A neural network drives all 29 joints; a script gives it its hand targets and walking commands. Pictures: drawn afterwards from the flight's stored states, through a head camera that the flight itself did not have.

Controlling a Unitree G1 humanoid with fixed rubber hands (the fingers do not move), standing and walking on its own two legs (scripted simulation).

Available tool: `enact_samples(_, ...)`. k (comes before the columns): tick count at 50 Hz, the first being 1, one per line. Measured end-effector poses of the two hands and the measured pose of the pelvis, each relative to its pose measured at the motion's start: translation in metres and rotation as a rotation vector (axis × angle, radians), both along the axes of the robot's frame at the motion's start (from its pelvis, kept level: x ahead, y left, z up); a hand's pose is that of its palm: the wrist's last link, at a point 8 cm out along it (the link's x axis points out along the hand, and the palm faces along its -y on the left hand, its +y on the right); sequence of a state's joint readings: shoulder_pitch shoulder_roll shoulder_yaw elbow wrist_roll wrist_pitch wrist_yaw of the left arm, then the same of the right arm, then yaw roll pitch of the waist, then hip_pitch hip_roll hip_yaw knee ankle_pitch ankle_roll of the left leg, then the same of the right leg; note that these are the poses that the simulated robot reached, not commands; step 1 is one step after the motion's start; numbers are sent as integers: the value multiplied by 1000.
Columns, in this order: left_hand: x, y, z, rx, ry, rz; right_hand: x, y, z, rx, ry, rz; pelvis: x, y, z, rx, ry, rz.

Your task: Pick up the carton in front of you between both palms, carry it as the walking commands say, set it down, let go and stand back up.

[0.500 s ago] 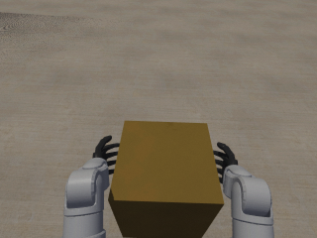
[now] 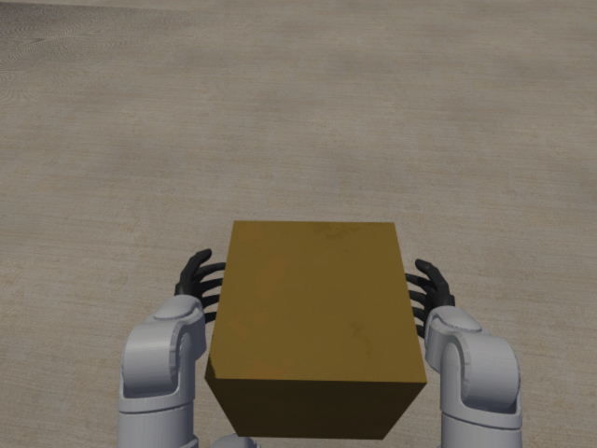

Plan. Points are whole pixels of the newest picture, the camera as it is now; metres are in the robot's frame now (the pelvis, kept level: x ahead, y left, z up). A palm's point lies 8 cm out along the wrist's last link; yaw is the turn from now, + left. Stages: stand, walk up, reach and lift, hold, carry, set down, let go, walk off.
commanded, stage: carry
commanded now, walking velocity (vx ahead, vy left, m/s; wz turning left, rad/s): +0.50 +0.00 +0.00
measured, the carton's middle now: (311, 335) +0.27 +0.01 -0.01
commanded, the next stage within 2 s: none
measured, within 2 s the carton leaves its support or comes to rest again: neither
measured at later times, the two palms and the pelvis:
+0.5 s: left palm (223, 137) +0.60 +0.18 +0.07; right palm (388, 145) +0.58 -0.12 +0.08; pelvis +0.33 +0.04 +0.00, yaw -2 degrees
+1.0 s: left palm (247, 76) +0.82 +0.16 +0.08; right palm (384, 80) +0.81 -0.14 +0.08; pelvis +0.54 +0.01 -0.01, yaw -1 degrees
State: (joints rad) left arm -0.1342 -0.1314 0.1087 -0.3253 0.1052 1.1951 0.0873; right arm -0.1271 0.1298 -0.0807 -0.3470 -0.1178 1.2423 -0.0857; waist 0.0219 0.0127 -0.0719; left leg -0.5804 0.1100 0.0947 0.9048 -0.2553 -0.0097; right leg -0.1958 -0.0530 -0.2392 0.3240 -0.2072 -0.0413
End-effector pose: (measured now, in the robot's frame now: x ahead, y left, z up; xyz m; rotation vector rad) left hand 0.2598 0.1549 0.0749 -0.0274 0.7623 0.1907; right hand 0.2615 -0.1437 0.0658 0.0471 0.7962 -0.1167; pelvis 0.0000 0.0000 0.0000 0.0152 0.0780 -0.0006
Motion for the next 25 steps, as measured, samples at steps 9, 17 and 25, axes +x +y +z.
enact_samples(9, 143, 20, 7, -31, -116, -35, 132, 20, 14, -26, -116, -39, 137, 27, -19, -17, -15, -16)
enact_samples(17, 248, 32, -20, -54, 25, -69, 224, 32, -8, -50, 26, -72, 234, 48, -10, -25, -8, -53)
enact_samples(25, 344, 25, -1, -50, -38, -71, 322, 25, 12, -50, -36, -72, 329, 40, 1, -37, -5, -40)
